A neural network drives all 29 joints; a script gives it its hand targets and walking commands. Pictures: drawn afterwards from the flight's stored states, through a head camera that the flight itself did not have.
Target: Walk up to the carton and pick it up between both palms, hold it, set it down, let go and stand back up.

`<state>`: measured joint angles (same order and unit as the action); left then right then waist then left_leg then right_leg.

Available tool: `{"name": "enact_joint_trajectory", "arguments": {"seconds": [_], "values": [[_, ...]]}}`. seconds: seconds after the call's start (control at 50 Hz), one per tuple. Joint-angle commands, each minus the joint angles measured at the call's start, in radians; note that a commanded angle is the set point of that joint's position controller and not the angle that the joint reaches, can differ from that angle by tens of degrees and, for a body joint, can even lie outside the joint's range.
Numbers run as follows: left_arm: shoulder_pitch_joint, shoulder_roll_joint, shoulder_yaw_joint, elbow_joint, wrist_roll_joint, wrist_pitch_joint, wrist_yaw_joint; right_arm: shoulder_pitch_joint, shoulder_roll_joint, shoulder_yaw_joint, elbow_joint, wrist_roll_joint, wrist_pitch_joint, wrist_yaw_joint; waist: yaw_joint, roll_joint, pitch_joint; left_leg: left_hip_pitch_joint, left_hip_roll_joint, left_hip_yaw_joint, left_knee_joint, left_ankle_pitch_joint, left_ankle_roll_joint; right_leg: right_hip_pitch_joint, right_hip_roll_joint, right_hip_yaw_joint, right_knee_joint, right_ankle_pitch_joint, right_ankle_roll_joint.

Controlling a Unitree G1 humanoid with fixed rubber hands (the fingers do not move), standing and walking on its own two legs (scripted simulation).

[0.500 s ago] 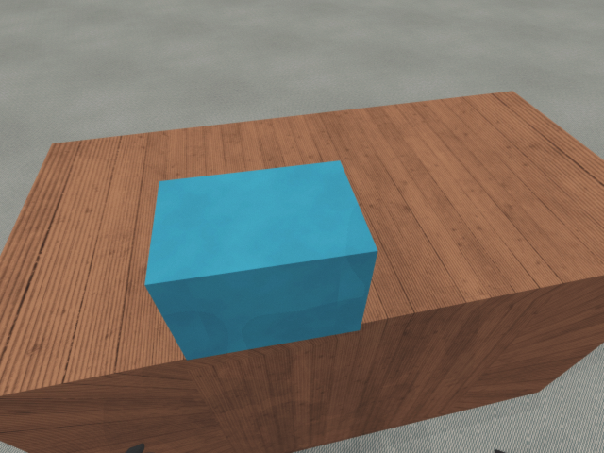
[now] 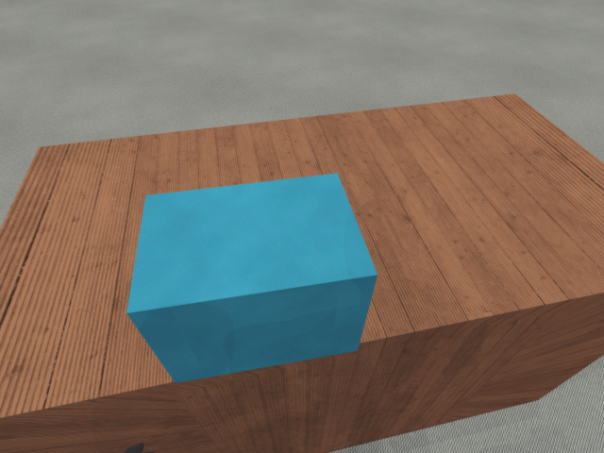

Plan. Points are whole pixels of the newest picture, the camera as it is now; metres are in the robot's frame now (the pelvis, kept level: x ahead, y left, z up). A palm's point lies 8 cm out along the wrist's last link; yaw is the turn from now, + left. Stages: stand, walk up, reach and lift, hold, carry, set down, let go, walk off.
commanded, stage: walk up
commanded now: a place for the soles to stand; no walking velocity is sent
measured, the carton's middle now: (257, 277) +0.35 +0.07 +0.05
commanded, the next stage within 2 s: reach and lift in 0.58 s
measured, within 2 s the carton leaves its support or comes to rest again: neither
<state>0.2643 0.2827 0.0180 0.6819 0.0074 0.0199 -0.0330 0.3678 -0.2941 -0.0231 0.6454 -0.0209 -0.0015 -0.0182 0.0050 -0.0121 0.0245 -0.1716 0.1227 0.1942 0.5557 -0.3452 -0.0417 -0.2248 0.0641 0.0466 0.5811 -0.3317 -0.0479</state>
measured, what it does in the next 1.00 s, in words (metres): stands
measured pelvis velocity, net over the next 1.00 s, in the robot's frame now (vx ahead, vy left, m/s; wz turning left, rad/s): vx -0.04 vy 0.01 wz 0.07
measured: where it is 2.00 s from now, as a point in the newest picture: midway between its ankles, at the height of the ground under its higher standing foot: outside the picture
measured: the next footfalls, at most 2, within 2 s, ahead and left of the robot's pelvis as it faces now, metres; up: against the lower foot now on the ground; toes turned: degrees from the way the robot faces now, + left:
none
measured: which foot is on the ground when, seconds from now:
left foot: down 0.00-1.00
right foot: down 0.00-1.00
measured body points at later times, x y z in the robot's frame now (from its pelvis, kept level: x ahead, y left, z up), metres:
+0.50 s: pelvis +0.00 +0.00 +0.00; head +0.00 +0.00 +0.45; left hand +0.11 +0.26 -0.11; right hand +0.07 -0.28 -0.11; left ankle -0.04 +0.14 -0.73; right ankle -0.01 -0.09 -0.73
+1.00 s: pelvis -0.04 +0.01 +0.01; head -0.05 +0.03 +0.46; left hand +0.14 +0.25 -0.06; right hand +0.13 -0.25 -0.05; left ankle -0.04 +0.14 -0.73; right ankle -0.01 -0.09 -0.73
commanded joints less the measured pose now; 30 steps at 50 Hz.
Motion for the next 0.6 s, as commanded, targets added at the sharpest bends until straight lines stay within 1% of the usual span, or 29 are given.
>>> {"name": "enact_joint_trajectory", "arguments": {"seconds": [0.0, 0.16, 0.56, 0.58], "values": [[0.002, 0.143, 0.041, -0.077, -0.001, -0.014, 0.004, 0.048, -0.136, -0.046, -0.070, 0.000, -0.013, -0.006, 0.000, 0.000, -0.016, 0.052, 0.047, -0.099, -0.061, 0.223, 0.089, -0.045, -0.110, 0.137, -0.101, 0.440, -0.022], [-0.011, 0.143, 0.043, -0.077, 0.000, -0.013, 0.002, 0.047, -0.140, -0.051, -0.067, 0.000, -0.012, -0.008, -0.001, 0.004, -0.013, 0.058, 0.054, -0.100, -0.069, 0.209, 0.092, -0.045, -0.104, 0.137, -0.101, 0.421, -0.018], [-0.011, 0.139, 0.042, -0.061, -0.001, -0.013, 0.002, 0.061, -0.144, -0.051, -0.049, -0.003, -0.012, -0.007, -0.002, 0.003, 0.015, 0.046, 0.060, -0.101, -0.102, 0.119, 0.095, -0.069, -0.094, 0.150, -0.123, 0.321, -0.016], [-0.451, 0.147, 0.037, -0.138, -0.032, 0.148, 0.029, -0.496, -0.086, -0.125, 0.009, -0.074, -0.162, 0.043, 0.003, 0.044, 0.054, -0.105, -0.074, -0.117, 0.021, 0.024, 0.050, -0.290, -0.089, -0.033, -0.059, 0.062, -0.012]]}}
